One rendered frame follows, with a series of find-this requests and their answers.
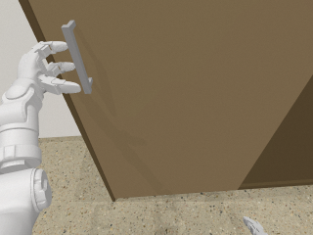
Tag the left robot hand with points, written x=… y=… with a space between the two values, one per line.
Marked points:
x=32 y=67

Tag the right robot hand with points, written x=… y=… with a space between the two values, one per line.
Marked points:
x=254 y=227

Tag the handle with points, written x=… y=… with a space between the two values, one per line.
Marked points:
x=86 y=81

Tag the robot left upper arm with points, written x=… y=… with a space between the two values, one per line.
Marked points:
x=23 y=196

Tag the robot left forearm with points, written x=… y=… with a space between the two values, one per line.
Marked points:
x=19 y=126

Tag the wardrobe door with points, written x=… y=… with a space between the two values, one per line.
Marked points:
x=186 y=94
x=289 y=153

